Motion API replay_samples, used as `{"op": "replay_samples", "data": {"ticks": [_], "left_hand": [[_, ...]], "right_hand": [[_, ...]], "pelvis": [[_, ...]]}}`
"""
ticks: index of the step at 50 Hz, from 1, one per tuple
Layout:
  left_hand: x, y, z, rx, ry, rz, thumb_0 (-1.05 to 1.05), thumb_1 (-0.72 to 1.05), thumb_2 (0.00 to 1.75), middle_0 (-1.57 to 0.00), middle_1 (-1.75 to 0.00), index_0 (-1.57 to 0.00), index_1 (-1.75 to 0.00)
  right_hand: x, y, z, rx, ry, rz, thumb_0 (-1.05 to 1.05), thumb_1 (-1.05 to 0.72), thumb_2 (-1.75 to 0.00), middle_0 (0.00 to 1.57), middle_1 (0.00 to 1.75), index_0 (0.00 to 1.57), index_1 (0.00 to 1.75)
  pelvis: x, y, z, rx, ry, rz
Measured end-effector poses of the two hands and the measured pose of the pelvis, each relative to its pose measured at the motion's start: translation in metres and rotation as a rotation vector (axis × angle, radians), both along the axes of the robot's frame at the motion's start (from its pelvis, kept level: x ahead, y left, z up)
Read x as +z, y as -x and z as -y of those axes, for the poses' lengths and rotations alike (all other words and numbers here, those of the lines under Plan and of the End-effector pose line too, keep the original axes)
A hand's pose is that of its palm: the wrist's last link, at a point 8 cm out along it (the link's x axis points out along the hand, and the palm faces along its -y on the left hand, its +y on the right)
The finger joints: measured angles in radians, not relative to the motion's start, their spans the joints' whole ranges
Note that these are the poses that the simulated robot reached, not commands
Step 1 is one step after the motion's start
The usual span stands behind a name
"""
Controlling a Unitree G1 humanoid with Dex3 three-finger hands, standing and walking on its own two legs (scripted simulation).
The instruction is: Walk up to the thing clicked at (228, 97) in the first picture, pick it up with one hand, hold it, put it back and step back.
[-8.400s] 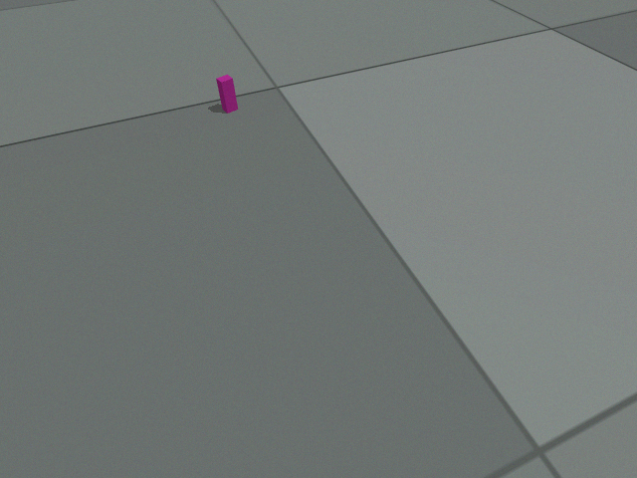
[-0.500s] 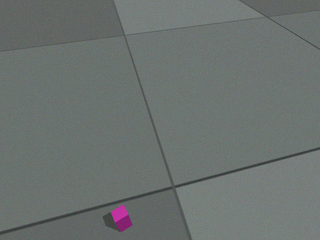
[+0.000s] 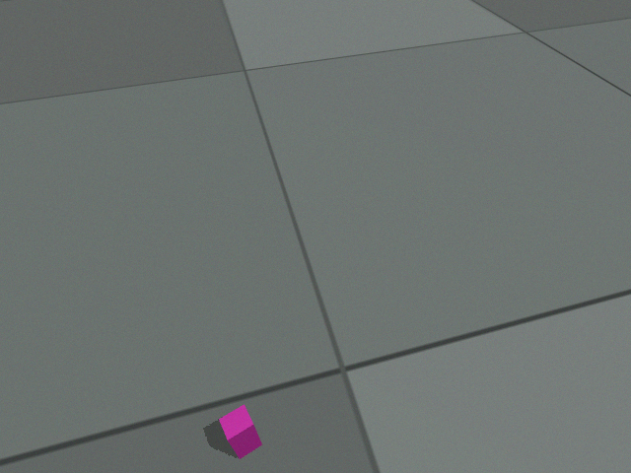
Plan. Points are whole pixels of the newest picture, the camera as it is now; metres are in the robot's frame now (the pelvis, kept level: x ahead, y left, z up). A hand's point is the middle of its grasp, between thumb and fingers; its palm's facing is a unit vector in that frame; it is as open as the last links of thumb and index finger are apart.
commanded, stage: stand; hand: left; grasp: from the side
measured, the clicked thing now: (241, 432) +0.38 +0.23 -0.69
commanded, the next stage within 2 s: go down in 0.56 s
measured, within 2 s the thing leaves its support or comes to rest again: neither
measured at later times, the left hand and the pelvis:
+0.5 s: hand out of the picture +0.07 +0.25 -0.16, palm faces -0.02 -0.94 -0.34, open 7.4 cm; pelvis +0.00 +0.00 +0.00, yaw +0 degrees
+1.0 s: hand out of the picture +0.16 +0.27 -0.17, palm faces +0.06 -0.94 -0.33, open 12.9 cm; pelvis -0.02 +0.00 -0.03, yaw -1 degrees
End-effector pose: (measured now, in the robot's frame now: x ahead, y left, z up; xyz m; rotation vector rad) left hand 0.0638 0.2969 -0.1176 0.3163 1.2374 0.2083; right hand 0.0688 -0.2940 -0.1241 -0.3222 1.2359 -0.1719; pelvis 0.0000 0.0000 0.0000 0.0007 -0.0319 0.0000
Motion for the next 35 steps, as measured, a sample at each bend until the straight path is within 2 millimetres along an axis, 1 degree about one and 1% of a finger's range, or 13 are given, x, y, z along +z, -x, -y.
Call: {"op": "replay_samples", "data": {"ticks": [21,35], "left_hand": [[-0.0025,-0.0044,0.0014,-0.004,0.006,0.002,0.01,0.9,0.9,-0.2,-0.3,-0.2,-0.3],[-0.0006,-0.0068,-0.0016,0.008,0.002,0.02,0.01,0.9,0.89,-0.2,-0.29,-0.19,-0.29]], "right_hand": [[0.0025,-0.0032,0.0011,-0.004,0.007,0.001,0.01,-0.91,-0.9,0.2,0.3,0.2,0.3],[0.0024,-0.0048,-0.0031,-0.011,0.002,0.024,0.01,-0.91,-0.9,0.2,0.3,0.2,0.29]], "pelvis": [[0.0,-0.0037,0.0001,-0.002,0.002,0.002],[-0.0005,-0.0023,-0.0018,-0.001,0.001,-0.008]]}}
